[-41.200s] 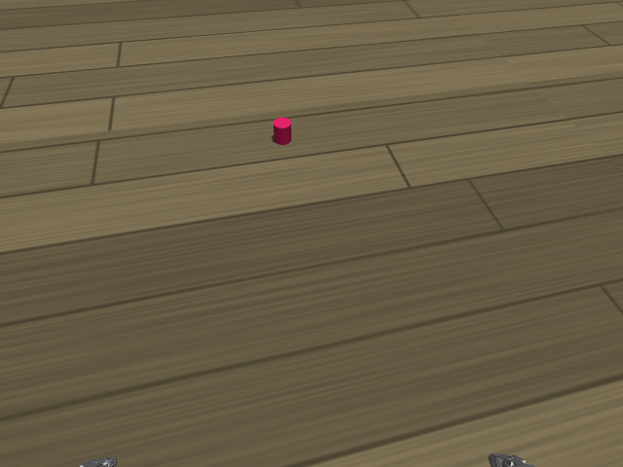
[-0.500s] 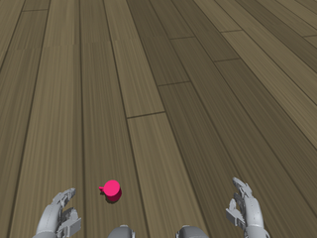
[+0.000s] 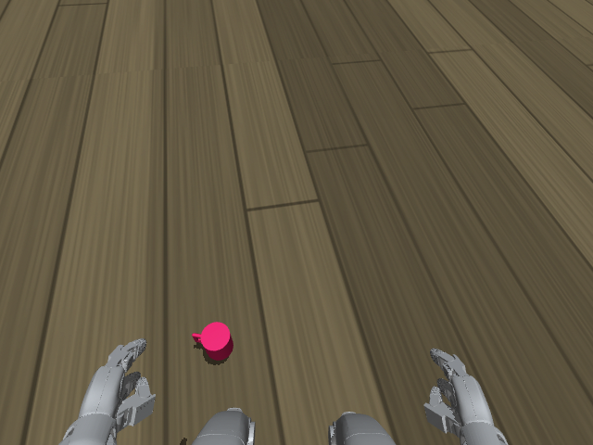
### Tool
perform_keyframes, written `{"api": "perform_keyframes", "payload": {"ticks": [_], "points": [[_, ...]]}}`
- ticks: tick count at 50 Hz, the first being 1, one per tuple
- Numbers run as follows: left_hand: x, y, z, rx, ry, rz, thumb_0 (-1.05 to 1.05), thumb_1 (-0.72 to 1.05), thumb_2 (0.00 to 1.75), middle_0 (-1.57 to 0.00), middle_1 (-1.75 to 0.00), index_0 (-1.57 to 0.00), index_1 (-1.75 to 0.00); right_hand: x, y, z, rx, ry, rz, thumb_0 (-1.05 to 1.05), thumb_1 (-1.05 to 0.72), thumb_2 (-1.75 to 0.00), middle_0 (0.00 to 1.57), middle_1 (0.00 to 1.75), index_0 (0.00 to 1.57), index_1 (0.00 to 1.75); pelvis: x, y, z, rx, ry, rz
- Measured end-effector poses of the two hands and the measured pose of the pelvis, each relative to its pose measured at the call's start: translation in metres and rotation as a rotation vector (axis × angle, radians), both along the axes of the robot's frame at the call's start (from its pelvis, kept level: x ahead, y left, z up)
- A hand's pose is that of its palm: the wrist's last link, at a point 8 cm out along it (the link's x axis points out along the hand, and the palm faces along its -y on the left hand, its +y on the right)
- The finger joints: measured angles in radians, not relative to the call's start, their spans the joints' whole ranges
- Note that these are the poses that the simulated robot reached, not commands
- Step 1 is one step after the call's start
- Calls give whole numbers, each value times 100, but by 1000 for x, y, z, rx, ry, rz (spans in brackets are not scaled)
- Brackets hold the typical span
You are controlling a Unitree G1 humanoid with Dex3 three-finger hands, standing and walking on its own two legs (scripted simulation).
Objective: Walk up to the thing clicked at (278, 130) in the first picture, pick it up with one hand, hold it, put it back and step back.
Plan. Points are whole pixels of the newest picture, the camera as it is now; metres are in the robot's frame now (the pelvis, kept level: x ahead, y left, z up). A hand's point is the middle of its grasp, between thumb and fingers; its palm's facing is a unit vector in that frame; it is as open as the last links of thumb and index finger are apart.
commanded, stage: stand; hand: left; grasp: from above
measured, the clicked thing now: (212, 340) +0.44 +0.22 -0.67
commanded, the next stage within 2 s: none
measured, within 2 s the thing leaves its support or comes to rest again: neither
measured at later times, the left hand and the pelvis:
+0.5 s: hand out of the picture +0.04 +0.24 -0.11, palm faces +0.04 -0.94 -0.33, open 7.4 cm; pelvis +0.00 +0.01 +0.05, yaw +0 degrees
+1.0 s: hand out of the picture +0.04 +0.23 -0.10, palm faces +0.02 -0.94 -0.33, open 7.4 cm; pelvis -0.01 +0.00 +0.06, yaw +0 degrees
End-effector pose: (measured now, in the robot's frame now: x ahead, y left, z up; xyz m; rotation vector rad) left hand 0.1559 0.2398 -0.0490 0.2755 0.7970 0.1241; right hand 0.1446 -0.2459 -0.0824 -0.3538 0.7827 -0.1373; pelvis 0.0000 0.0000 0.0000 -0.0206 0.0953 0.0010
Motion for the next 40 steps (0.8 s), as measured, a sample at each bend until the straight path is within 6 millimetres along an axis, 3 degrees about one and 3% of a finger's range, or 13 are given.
{"api": "perform_keyframes", "payload": {"ticks": [4, 11, 22, 30, 40], "points": [[-14, 19, -16, 36, 82, 23, 1, 90, 90, -21, -30, -21, -30, -16, -13, -5, 18, 146, -7, 1, -90, -90, 20, 30, 21, 30, -2, 1, 10, 20, -46, -1], [-58, 45, -30, 52, 250, 103, 1, 90, 90, -21, -30, -21, -30, -50, -26, 0, 16, 273, -95, 1, -90, -90, 20, 30, 21, 30, 1, 7, 25, 18, -93, -4], [-116, 47, -30, 27, 435, 179, 0, 91, 90, -21, -30, -21, -30, -81, -16, 3, 50, 384, -150, 1, -91, -90, 20, 30, 21, 30, 2, 10, 46, 18, -151, -5], [-131, 44, -24, 29, 471, 182, 0, 90, 90, -21, -30, -21, -30, -89, -15, 4, 76, 406, -161, 1, -91, -90, 20, 30, 21, 30, -4, 7, 54, 22, -173, -3], [-132, 41, -19, 40, 470, 178, 0, 90, 90, -21, -30, -21, -30, -99, -30, 7, 69, 426, -174, 1, -91, -90, 20, 30, 21, 30, -9, 0, 57, 20, -179, -1]]}}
